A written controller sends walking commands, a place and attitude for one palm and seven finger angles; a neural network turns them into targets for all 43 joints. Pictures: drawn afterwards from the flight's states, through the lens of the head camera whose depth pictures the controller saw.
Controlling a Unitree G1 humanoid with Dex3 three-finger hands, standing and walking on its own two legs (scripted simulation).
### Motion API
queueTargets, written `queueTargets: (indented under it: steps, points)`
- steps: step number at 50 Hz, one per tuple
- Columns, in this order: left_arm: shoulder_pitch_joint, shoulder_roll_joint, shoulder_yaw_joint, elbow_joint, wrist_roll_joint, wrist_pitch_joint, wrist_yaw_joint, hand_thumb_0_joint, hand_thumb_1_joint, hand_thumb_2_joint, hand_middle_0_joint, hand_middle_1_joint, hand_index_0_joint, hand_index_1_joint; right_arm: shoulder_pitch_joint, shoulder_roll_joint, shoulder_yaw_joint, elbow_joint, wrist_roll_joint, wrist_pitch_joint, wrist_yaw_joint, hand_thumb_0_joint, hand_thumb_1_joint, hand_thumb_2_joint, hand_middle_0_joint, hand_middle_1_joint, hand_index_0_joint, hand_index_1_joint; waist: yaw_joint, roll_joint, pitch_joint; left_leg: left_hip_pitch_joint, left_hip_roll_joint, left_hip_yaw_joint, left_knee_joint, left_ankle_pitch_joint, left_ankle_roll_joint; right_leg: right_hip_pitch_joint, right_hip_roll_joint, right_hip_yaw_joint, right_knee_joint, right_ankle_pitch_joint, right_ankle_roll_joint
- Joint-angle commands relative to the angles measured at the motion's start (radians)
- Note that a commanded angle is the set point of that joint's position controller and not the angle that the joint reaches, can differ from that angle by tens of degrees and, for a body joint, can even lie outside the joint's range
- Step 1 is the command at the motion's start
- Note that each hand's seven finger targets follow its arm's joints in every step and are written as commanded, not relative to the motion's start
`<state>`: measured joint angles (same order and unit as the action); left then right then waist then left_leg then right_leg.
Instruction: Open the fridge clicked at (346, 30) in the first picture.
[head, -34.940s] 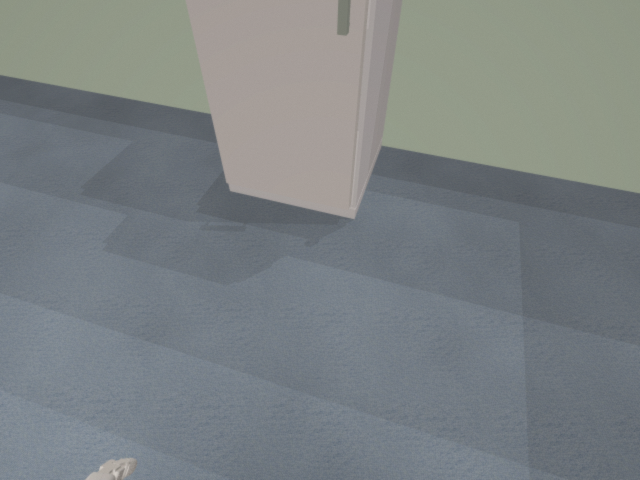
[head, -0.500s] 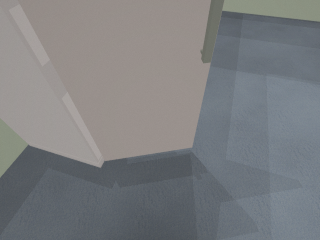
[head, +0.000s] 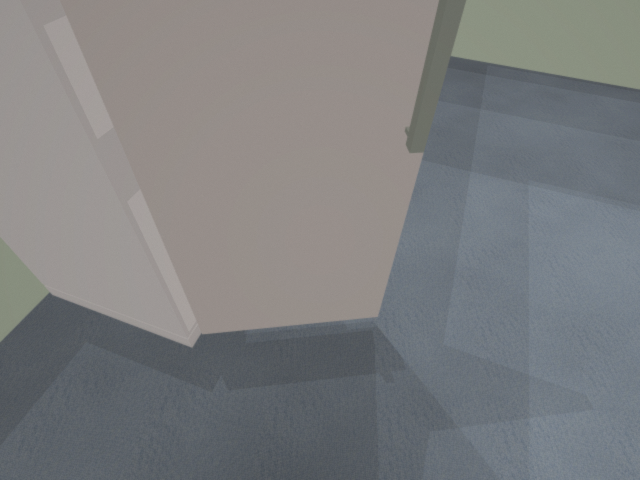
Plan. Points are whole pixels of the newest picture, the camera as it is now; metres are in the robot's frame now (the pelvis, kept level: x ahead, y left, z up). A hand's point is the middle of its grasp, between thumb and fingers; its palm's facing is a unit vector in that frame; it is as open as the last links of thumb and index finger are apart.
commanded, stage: let the arm hang, fingers relaxed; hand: right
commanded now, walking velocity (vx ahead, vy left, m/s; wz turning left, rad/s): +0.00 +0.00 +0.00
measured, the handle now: (434, 44) +0.70 -0.12 +0.22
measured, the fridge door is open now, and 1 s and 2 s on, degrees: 63 63 63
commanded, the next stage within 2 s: look to check the result in 0.08 s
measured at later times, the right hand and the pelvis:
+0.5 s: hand out of the picture +0.09 -0.23 -0.16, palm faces -0.03 +0.94 -0.33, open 7.4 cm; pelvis +0.02 +0.01 +0.00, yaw +0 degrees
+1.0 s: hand out of the picture +0.12 -0.21 -0.15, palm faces -0.04 +0.95 -0.32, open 7.4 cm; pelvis +0.03 +0.02 +0.00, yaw +1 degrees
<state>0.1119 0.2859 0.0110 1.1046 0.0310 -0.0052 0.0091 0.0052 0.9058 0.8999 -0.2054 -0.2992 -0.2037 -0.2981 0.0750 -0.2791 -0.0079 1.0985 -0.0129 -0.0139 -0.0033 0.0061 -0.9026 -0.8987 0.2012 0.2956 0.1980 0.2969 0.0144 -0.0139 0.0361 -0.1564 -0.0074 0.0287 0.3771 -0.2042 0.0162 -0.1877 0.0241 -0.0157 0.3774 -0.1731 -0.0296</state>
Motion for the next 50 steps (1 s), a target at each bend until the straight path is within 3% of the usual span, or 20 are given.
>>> queueTargets:
  steps: [1, 5, 18, 43, 50]
  points:
    - [-0.014, 0.192, 0.031, -0.046, -0.006, -0.017, 0.015, 0.000, 0.900, 0.900, -0.200, -0.300, -0.200, -0.300, -0.011, -0.198, -0.042, -0.044, -0.002, -0.017, -0.009, 0.000, -0.900, -0.900, 0.200, 0.300, 0.200, 0.300, -0.008, 0.003, -0.059, 0.013, 0.120, -0.101, -0.072, 0.080, 0.031, 0.028, -0.142, 0.127, -0.083, 0.126, -0.010]
    - [-0.023, 0.205, 0.030, -0.048, -0.007, -0.018, 0.016, 0.000, 0.900, 0.900, -0.200, -0.300, -0.200, -0.300, -0.016, -0.208, -0.042, -0.045, -0.001, -0.021, -0.009, 0.000, -0.900, -0.900, 0.200, 0.300, 0.200, 0.300, -0.004, 0.002, -0.088, 0.025, 0.126, -0.108, -0.076, 0.138, 0.032, 0.069, -0.144, 0.120, -0.072, 0.173, -0.006]
    - [-0.032, 0.230, 0.025, -0.041, -0.013, -0.011, 0.017, 0.000, 0.900, 0.900, -0.200, -0.300, -0.200, -0.300, -0.010, -0.236, -0.037, -0.028, 0.002, -0.022, -0.008, 0.000, -0.900, -0.900, 0.200, 0.300, 0.200, 0.300, -0.002, 0.021, -0.075, 0.029, 0.129, -0.119, -0.117, 0.134, 0.031, 0.098, -0.146, 0.111, -0.081, 0.148, -0.001]
    - [-0.013, 0.219, 0.025, -0.034, -0.012, -0.013, 0.022, 0.000, 0.900, 0.900, -0.200, -0.300, -0.200, -0.300, -0.005, -0.230, -0.041, -0.037, 0.003, -0.027, -0.017, 0.000, -0.900, -0.900, 0.200, 0.300, 0.200, 0.300, -0.002, 0.018, -0.093, 0.078, 0.131, -0.122, -0.106, 0.284, 0.032, 0.125, -0.151, 0.091, -0.077, 0.229, 0.007]
    - [-0.011, 0.218, 0.025, -0.031, -0.011, -0.013, 0.023, 0.000, 0.900, 0.900, -0.200, -0.300, -0.200, -0.300, -0.009, -0.226, -0.040, -0.037, 0.005, -0.025, -0.015, 0.000, -0.900, -0.900, 0.200, 0.300, 0.200, 0.300, -0.001, 0.009, -0.077, 0.068, 0.131, -0.127, -0.114, 0.259, 0.034, 0.124, -0.153, 0.086, -0.086, 0.202, 0.008]
